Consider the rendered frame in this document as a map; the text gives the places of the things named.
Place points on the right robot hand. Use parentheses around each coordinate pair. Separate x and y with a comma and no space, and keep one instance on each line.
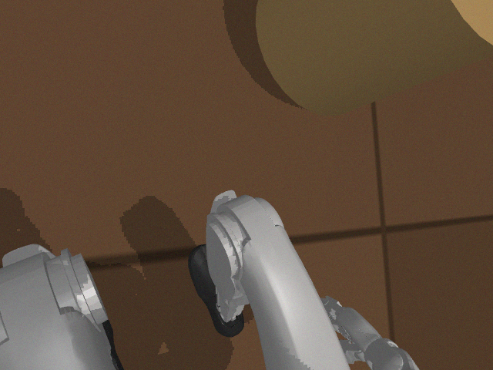
(353,327)

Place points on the right robot arm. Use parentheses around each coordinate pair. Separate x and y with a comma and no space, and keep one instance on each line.
(384,354)

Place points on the left robot foot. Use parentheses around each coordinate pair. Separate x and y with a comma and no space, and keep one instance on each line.
(109,332)

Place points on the right robot foot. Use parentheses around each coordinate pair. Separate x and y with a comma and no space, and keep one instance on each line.
(205,288)

